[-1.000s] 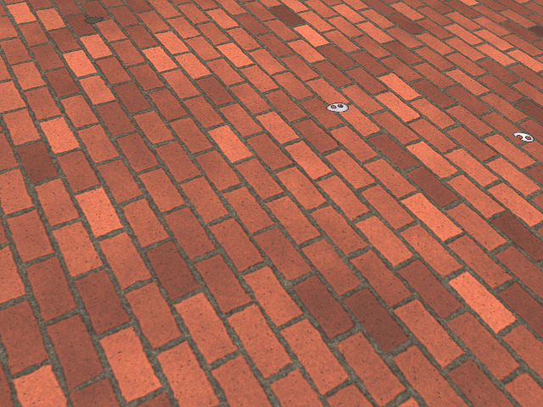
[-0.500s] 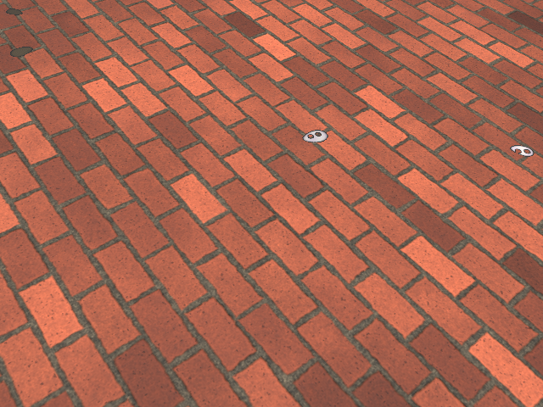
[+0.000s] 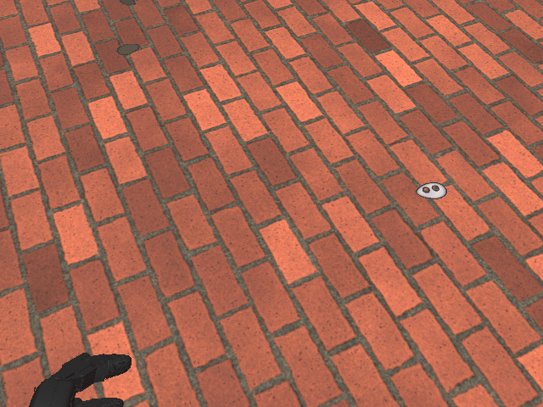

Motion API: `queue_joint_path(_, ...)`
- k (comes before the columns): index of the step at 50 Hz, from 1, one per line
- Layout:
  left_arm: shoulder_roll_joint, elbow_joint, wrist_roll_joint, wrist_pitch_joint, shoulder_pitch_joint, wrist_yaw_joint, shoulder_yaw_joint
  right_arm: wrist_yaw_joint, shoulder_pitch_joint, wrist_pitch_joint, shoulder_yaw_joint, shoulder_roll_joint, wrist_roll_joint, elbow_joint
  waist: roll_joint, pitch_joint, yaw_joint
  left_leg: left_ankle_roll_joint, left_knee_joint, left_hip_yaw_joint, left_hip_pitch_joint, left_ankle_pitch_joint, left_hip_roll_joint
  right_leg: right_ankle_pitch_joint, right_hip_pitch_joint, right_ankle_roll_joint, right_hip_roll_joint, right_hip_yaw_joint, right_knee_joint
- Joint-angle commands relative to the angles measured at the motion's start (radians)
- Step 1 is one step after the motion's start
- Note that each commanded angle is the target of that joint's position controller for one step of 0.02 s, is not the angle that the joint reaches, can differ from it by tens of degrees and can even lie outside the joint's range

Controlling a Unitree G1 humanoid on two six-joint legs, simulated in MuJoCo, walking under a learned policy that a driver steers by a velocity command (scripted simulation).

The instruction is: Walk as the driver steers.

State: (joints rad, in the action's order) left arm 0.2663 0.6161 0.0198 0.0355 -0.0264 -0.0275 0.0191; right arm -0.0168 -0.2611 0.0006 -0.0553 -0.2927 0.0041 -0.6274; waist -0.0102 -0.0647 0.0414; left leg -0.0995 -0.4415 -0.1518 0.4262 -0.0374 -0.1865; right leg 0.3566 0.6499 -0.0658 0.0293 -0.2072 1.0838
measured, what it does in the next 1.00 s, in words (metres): steps on the spot, turning left: right foot, then left foot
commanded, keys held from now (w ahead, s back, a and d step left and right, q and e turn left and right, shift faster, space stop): q+shift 0.72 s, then e+shift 0.28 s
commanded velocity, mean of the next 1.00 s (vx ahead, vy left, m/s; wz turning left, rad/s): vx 0.02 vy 0.00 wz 0.72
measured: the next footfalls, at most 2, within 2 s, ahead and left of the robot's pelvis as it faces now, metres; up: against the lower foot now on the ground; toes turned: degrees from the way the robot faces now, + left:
right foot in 0.24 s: +0.21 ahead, -0.15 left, +0.00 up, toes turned +25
left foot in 0.72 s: +0.05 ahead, +0.07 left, +0.00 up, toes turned +47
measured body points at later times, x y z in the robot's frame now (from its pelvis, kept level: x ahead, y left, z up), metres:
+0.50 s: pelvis +0.10 -0.08 +0.01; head +0.15 -0.07 +0.46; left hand +0.13 +0.24 -0.07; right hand +0.37 -0.27 -0.09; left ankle +0.04 +0.06 -0.64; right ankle +0.18 -0.17 -0.73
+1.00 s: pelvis +0.09 -0.02 +0.01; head +0.10 +0.01 +0.46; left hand -0.03 +0.25 -0.12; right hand +0.40 -0.06 -0.07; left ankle +0.03 +0.04 -0.73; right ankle +0.19 -0.13 -0.68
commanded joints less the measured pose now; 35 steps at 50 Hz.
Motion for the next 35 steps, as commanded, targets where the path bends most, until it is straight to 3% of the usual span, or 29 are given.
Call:
queue_joint_path(1, 0.070, -0.013, -0.015, -0.009, -0.101, -0.017, 0.025, -0.031, 0.030, -0.015, -0.059, -0.172, 0.017, 0.087, -0.052, 0.253, -0.060, -0.113, 0.076, -0.305, -0.158, 0.186, 0.219, -0.095, -0.099, -0.034, 0.053, 0.051, -0.168)
queue_joint_path(4, 0.090, -0.016, -0.025, -0.010, -0.027, -0.018, 0.037, -0.043, 0.038, -0.042, -0.067, -0.170, 0.024, 0.104, -0.122, 0.226, -0.030, -0.062, 0.077, -0.356, -0.183, -0.039, 0.198, -0.143, -0.105, -0.027, 0.065, 0.030, -0.287)
queue_joint_path(7, 0.097, -0.020, -0.028, 0.010, 0.024, -0.008, 0.046, -0.043, 0.032, -0.053, -0.073, -0.159, 0.016, 0.115, -0.173, 0.192, -0.005, -0.050, 0.056, -0.420, -0.219, -0.067, 0.197, -0.132, -0.145, -0.012, 0.073, 0.014, -0.412)
queue_joint_path(10, 0.125, 0.011, -0.033, 0.033, -0.035, 0.007, 0.068, -0.037, 0.073, -0.055, -0.076, -0.148, 0.020, 0.141, -0.197, 0.189, -0.038, -0.021, -0.009, -0.469, -0.217, -0.025, 0.176, -0.193, -0.304, 0.020, 0.051, 0.016, -0.643)
queue_joint_path(11, 0.137, 0.029, -0.031, 0.035, -0.073, 0.009, 0.077, -0.033, 0.079, -0.056, -0.069, -0.125, 0.027, 0.147, -0.151, 0.201, -0.051, 0.008, -0.083, -0.437, -0.159, -0.170, 0.132, -0.307, -0.430, 0.048, -0.013, 0.011, -0.758)
queue_joint_path(12, 0.177, 0.017, -0.017, 0.024, -0.058, 0.005, 0.086, -0.028, -0.009, -0.060, -0.050, -0.060, 0.019, 0.133, 0.023, 0.256, 0.000, 0.050, -0.280, -0.310, -0.027, -0.526, 0.046, -0.392, -0.605, 0.139, -0.215, -0.140, -0.745)
queue_joint_path(13, 0.216, 0.005, 0.023, 0.005, -0.048, 0.003, 0.092, -0.019, -0.031, -0.052, -0.056, -0.092, 0.023, 0.166, 0.261, 0.237, 0.032, 0.099, -0.491, -0.133, 0.151, -0.656, -0.035, -0.518, -0.616, 0.290, -0.384, -0.348, -0.761)
queue_joint_path(14, 0.170, -0.007, 0.025, 0.005, -0.048, -0.001, 0.092, -0.007, -0.025, -0.038, -0.081, -0.199, 0.015, 0.154, 0.249, 0.221, 0.013, 0.150, -0.664, -0.094, 0.215, -0.579, 0.059, -0.474, -0.580, 0.346, -0.436, -0.387, -0.778)
queue_joint_path(15, 0.121, -0.024, 0.012, 0.000, -0.008, -0.009, 0.080, -0.004, -0.020, -0.041, -0.093, -0.234, 0.023, 0.127, 0.178, 0.176, 0.006, 0.167, -0.726, -0.066, 0.227, -0.494, 0.101, -0.388, -0.546, 0.313, -0.367, -0.258, -0.763)
queue_joint_path(16, 0.098, -0.032, -0.001, -0.011, 0.012, -0.017, 0.073, -0.009, -0.027, -0.053, -0.092, -0.219, 0.022, 0.103, 0.121, 0.147, 0.004, 0.178, -0.778, -0.045, 0.233, -0.429, 0.121, -0.308, -0.520, 0.266, -0.295, -0.156, -0.750)
queue_joint_path(17, 0.101, -0.035, -0.011, -0.020, 0.019, -0.025, 0.069, -0.011, -0.038, -0.062, -0.083, -0.191, 0.017, 0.098, 0.101, 0.120, -0.001, 0.185, -0.847, -0.014, 0.250, -0.383, 0.129, -0.311, -0.491, 0.252, -0.265, -0.096, -0.753)
queue_joint_path(19, 0.112, -0.024, -0.003, -0.030, -0.007, -0.036, 0.066, -0.007, -0.007, -0.063, -0.063, -0.144, 0.022, 0.120, 0.106, 0.088, -0.019, 0.197, -0.858, 0.069, 0.270, -0.329, 0.168, -0.383, -0.469, 0.258, -0.235, 0.011, -0.777)
queue_joint_path(23, 0.143, 0.006, 0.006, -0.041, -0.090, -0.038, 0.079, -0.006, 0.082, -0.053, -0.048, -0.114, 0.026, 0.161, 0.150, 0.123, -0.081, 0.229, -0.728, 0.114, 0.315, -0.301, 0.252, -0.452, -0.606, 0.299, -0.280, 0.083, -0.787)
queue_joint_path(28, 0.187, 0.022, -0.001, -0.041, -0.070, -0.017, 0.100, 0.008, 0.102, -0.055, -0.040, -0.089, 0.017, 0.165, 0.161, 0.147, -0.078, 0.205, -0.536, 0.157, 0.183, -0.281, 0.289, -0.462, -0.588, 0.295, -0.328, 0.195, -0.789)
queue_joint_path(33, 0.213, 0.040, -0.035, -0.026, -0.066, 0.013, 0.119, 0.032, 0.107, -0.083, -0.055, -0.100, 0.021, 0.161, 0.172, 0.149, -0.059, 0.136, -0.293, 0.220, 0.012, -0.299, 0.267, -0.479, -0.582, 0.241, -0.374, 0.280, -0.727)
queue_joint_path(35, 0.203, 0.051, -0.054, -0.024, -0.063, 0.019, 0.121, 0.038, 0.059, -0.092, -0.070, -0.105, 0.023, 0.142, 0.149, 0.160, -0.017, 0.083, -0.103, 0.245, -0.121, -0.210, 0.231, -0.441, -0.553, 0.175, -0.365, 0.336, -0.618)
Keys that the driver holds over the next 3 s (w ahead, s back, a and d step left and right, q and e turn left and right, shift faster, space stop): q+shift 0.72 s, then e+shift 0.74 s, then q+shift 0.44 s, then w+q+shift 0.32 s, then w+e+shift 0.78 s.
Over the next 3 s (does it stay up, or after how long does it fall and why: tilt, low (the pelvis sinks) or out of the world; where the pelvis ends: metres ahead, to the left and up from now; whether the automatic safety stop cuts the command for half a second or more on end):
stays up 0.66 0.38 -0.04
